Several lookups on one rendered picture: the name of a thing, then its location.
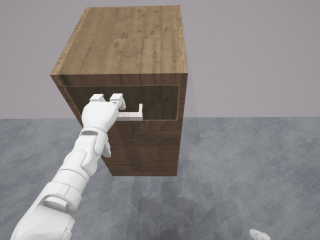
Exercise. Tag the cabinet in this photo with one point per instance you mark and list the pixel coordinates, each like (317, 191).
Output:
(130, 45)

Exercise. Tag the left robot forearm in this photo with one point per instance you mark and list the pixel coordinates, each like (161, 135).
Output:
(64, 192)

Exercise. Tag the robot right hand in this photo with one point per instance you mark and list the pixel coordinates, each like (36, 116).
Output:
(257, 235)

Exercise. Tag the handle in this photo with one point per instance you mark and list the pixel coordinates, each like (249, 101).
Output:
(131, 116)

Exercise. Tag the drawer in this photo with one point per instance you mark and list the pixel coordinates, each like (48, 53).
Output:
(159, 101)

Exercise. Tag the left robot upper arm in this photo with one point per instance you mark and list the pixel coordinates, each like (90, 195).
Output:
(45, 223)

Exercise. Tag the robot left hand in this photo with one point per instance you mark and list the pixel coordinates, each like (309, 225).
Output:
(101, 114)

